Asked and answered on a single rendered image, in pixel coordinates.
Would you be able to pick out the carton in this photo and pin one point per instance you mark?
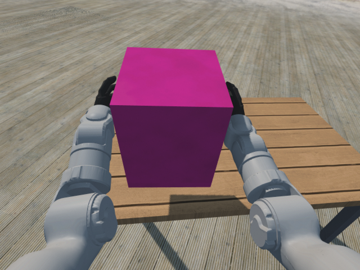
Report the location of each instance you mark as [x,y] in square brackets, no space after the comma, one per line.
[171,109]

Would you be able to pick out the robot left forearm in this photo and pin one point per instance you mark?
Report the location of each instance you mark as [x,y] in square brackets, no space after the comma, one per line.
[88,170]

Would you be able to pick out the robot left hand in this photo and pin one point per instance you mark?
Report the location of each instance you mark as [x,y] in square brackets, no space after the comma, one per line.
[104,93]

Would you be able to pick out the table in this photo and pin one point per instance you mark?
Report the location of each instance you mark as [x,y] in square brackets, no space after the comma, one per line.
[318,162]

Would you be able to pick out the right robot upper arm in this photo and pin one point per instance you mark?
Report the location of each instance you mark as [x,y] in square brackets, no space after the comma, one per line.
[288,228]

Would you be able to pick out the robot right forearm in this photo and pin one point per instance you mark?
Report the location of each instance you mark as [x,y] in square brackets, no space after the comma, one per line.
[260,175]

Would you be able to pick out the robot right hand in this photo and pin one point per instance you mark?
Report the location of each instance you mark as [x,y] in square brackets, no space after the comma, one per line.
[236,99]

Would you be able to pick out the left robot upper arm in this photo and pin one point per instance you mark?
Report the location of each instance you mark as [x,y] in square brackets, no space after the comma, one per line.
[76,229]

